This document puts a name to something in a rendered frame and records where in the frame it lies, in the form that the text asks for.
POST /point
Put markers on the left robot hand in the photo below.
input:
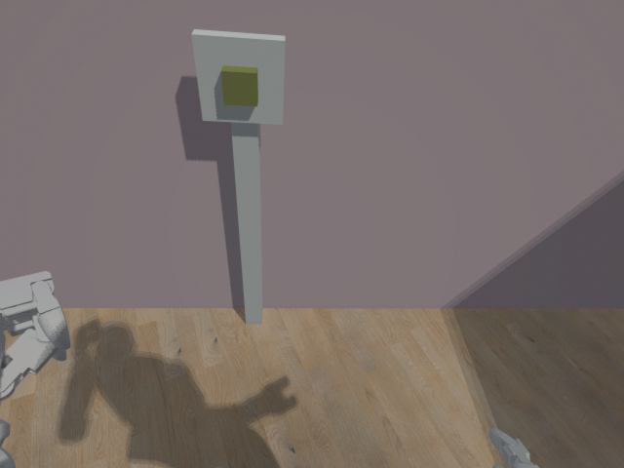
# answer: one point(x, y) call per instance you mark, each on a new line
point(28, 307)

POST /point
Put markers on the right robot hand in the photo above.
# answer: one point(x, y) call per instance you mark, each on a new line
point(514, 452)

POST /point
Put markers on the panel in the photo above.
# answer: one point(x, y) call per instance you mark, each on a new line
point(212, 50)

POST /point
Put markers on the button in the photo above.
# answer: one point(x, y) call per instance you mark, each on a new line
point(239, 85)

